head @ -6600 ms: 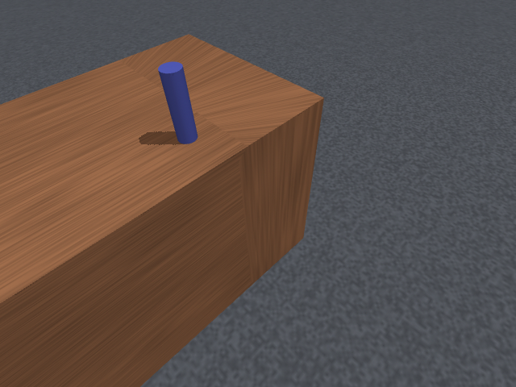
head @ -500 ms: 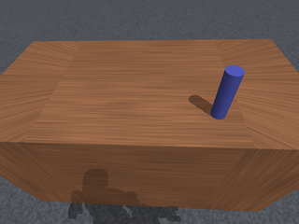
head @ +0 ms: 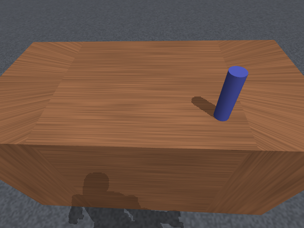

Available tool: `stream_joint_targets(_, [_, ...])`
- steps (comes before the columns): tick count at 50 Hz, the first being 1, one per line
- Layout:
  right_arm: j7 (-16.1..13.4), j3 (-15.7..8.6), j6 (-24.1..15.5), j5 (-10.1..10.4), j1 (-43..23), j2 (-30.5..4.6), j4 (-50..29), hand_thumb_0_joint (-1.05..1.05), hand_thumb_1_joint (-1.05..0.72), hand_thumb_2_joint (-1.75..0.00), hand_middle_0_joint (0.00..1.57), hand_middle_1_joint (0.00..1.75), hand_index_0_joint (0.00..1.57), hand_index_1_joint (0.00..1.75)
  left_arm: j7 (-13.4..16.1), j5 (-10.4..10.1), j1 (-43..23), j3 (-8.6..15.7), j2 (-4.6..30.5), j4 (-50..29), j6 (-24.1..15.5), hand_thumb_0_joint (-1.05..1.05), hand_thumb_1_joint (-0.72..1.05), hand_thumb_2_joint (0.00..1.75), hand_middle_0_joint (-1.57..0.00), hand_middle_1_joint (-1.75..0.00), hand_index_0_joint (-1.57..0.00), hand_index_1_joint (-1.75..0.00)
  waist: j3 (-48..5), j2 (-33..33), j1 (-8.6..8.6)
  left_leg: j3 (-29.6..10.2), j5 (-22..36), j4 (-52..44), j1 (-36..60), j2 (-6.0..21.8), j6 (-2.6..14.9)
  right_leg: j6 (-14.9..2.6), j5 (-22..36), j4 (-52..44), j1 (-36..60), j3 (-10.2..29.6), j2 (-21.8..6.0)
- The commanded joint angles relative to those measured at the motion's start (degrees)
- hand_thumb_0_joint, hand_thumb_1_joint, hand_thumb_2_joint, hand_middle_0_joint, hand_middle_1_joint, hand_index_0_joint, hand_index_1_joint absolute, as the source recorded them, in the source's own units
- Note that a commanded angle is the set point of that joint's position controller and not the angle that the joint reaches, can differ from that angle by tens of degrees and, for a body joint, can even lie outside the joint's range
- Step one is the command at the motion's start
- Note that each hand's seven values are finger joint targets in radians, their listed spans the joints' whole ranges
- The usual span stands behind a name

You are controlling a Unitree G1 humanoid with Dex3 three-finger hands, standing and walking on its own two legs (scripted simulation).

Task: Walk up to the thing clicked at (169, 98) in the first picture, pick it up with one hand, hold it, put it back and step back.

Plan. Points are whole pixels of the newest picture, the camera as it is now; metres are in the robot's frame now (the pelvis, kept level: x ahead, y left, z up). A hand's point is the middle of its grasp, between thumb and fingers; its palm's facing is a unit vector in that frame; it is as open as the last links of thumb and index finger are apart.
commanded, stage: stand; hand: right
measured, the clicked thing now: (228, 96) +0.49 -0.21 +0.06
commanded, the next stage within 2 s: rise first in 0.14 s
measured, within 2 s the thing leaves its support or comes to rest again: neither
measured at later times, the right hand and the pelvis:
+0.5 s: hand (249, 220) +0.18 -0.24 -0.12, palm faces +0.18 +0.93 -0.31, open 11.3 cm; pelvis -0.01 +0.01 -0.01, yaw +0 degrees
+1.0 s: hand (264, 197) +0.20 -0.24 +0.00, palm faces +0.29 +0.89 -0.36, open 17.3 cm; pelvis +0.02 +0.02 -0.01, yaw +0 degrees
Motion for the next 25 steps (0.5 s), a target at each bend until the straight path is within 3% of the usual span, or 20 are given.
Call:
stream_joint_targets(1, [-0.9, -2.1, -1.4, 0.2, -1.3, -12.0, -3.4, 0.0, -0.9, -0.9, 0.2, 0.3, 0.2, 0.3, 1.1, -0.4, -2.4, 2.3, 12.5, -3.8, -1.4, 0.0, 0.9, 0.9, -0.2, -0.3, -0.2, -0.3, -4.2, -0.2, 0.04, -3.5, 8.2, -3.0, -2.3, 5.7, 2.7, -1.76, 9.8, -2.0, 3.2, 5.5, -6.8])
stream_joint_targets(11, [-0.8, -2.2, -1.4, 0.3, -1.4, -12.2, -3.6, 0.0, -0.9, -0.9, 0.2, 0.3, 0.2, 0.3, 1.0, -0.4, -1.8, 2.3, 12.6, -3.7, -1.4, 0.0, 0.9, 0.9, -0.2, -0.3, -0.2, -0.3, -3.7, -0.6, 0.09, -3.6, 6.6, -3.0, -2.1, 5.7, 2.84, -1.64, 8.6, -2.5, 3.0, 5.3, -6.7])
stream_joint_targets(12, [-0.8, -2.2, -1.4, 0.4, -1.3, -12.0, -3.5, 0.0, -0.82, -0.82, 0.12, 0.22, 0.12, 0.22, 1.0, -0.3, -1.8, 2.4, 12.8, -3.6, -1.4, 0.0, 0.82, 0.82, -0.12, -0.22, -0.12, -0.22, -3.7, -0.8, 0.07, -3.7, 6.9, -3.1, -2.0, 5.7, 2.8, -1.7, 8.5, -2.4, 3.1, 5.4, -6.7])
stream_joint_targets(13, [-1.2, 0.4, -5.9, 4.9, -21.4, -0.5, -23.6, 0.0, -0.74, -0.74, 0.07, 0.14, 0.06, 0.14, 1.6, -5.2, -21.9, 2.3, 3.8, -23.7, -7.8, 0.0, 0.74, 0.74, -0.04, -0.14, -0.04, -0.14, -4.5, -5.1, 1.3, 2.4, 4.0, 4.5, -12.0, -2.4, 2.38, -0.29, 1.4, 2.1, -2.6, -1.5, -0.4])
stream_joint_targets(14, [-2.4, 0.1, -8.6, 6.8, -21.7, -3.0, -27.3, 0.0, -0.66, -0.66, 0.06, 0.06, 0.06, 0.06, 2.8, -6.4, -19.8, 1.2, 4.7, -25.2, -8.9, 0.0, 0.66, 0.66, -0.03, -0.06, -0.01, -0.06, -6.9, -1.7, -1.09, 2.8, 0.6, 2.2, -7.8, -2.6, 2.48, -0.28, -1.9, 0.0, 0.3, -0.7, -0.9])
stream_joint_targets(15, [-3.7, -3.7, -8.5, 6.4, -16.1, -9.6, -20.7, 0.0, -0.58, -0.58, 0.06, 0.04, 0.05, 0.04, 3.9, -6.2, -13.1, 4.1, 10.1, -18.8, -8.2, 0.0, 0.58, 0.58, -0.02, -0.03, -0.01, -0.05, -3.3, -1.0, -0.75, 3.0, -2.5, 1.2, -8.9, -2.7, 2.54, -0.58, -4.9, -0.6, -1.3, -1.1, -0.5])
stream_joint_targets(16, [-4.0, -5.6, -7.5, 6.1, -12.1, -10.8, -15.8, 0.0, -0.5, -0.5, 0.06, 0.04, 0.06, 0.04, 4.1, -6.4, -7.2, 7.3, 12.1, -14.9, -7.3, 0.0, 0.5, 0.5, -0.02, -0.03, -0.01, -0.05, -1.3, 0.3, 0.41, 3.5, -2.8, 2.6, -11.1, -2.5, 2.14, -0.71, -5.5, 0.4, -2.0, -1.5, -0.1])
stream_joint_targets(17, [-4.6, -7.9, -7.3, 6.0, -11.8, -11.6, -15.2, 0.0, -0.42, -0.42, 0.06, 0.04, 0.06, 0.04, 4.3, -6.1, -5.1, 8.2, 11.2, -15.6, -6.6, 0.0, 0.42, 0.42, -0.03, -0.04, -0.02, -0.05, -5.2, -0.2, 0.32, 3.2, 0.4, 3.9, -10.6, -2.3, 2.01, -0.73, -1.9, 1.6, -1.6, -1.6, 0.0])
stream_joint_targets(19, [-5.5, -8.9, -8.5, 5.2, -12.2, -11.4, -18.7, 0.0, -0.28, -0.26, 0.06, 0.04, 0.05, 0.04, 5.3, -5.7, -9.9, 7.4, 10.3, -20.9, -7.7, 0.0, 0.27, 0.26, -0.03, -0.04, -0.03, -0.05, -13.8, -1.4, -0.56, 2.8, 5.3, 5.7, -8.5, -2.2, 2.45, -0.25, 4.7, 3.5, 0.4, -1.5, -0.3])
stream_joint_targets(20, [-5.7, -10.2, -8.5, 4.9, -8.6, -12.1, -20.4, 0.0, -0.22, -0.21, 0.06, 0.04, 0.05, 0.04, 5.6, -5.0, -4.4, 9.3, 10.5, -19.6, -7.4, 0.0, 0.24, 0.23, -0.03, -0.04, -0.03, -0.05, -15.4, -1.9, -0.45, 2.5, 7.2, 5.9, -8.0, -2.4, 2.68, -0.25, 6.8, 3.8, 0.7, -1.7, -0.1])
stream_joint_targets(21, [-5.5, -12.1, -7.7, 3.9, -2.8, -11.9, -18.4, 0.0, -0.2, -0.2, 0.06, 0.04, 0.05, 0.04, 5.2, -3.9, -0.6, 10.4, 9.5, -16.1, -6.8, 0.0, 0.22, 0.21, -0.04, -0.05, -0.04, -0.04, -12.9, -2.5, -1.36, 2.4, 7.4, 6.1, -9.5, -2.3, 2.81, -0.47, 7.1, 4.0, -0.8, -1.8, 0.2])
stream_joint_targets(22, [-5.0, -13.1, -7.3, 3.2, 1.7, -10.4, -19.5, 0.0, -0.16, -0.19, 0.06, 0.04, 0.05, 0.04, 4.5, -3.1, 2.4, 10.4, 6.2, -15.4, -6.4, 0.0, 0.17, 0.18, -0.04, -0.05, -0.05, -0.04, -13.0, -2.8, -1.46, 2.4, 9.2, 6.3, -9.0, -2.4, 2.66, -0.72, 8.6, 4.4, -1.0, -2.0, 0.4])
stream_joint_targets(23, [-4.9, -12.9, -7.1, 3.3, 3.3, -9.8, -22.5, 0.0, -0.1, -0.17, 0.06, 0.05, 0.05, 0.05, 4.3, -3.0, 2.1, 9.5, 4.7, -17.6, -6.3, 0.0, 0.12, 0.16, -0.04, -0.05, -0.05, -0.04, -14.9, -3.2, -1.57, 2.3, 11.1, 5.8, -7.3, -2.5, 2.45, -0.7, 10.1, 4.1, 0.2, -2.2, 0.6])
stream_joint_targets(25, [-5.4, -13.0, -7.0, 3.4, 0.6, -9.9, -29.0, 0.0, 0.04, -0.14, 0.06, 0.05, 0.05, 0.05, 4.6, -2.9, 0.1, 10.1, 6.1, -22.2, -6.1, 0.0, -0.02, 0.1, -0.05, -0.05, -0.07, -0.04, -16.0, -4.0, -1.32, 2.6, 11.3, 4.9, -6.0, -2.9, 2.53, -0.35, 10.1, 3.1, 1.2, -2.2, 0.3])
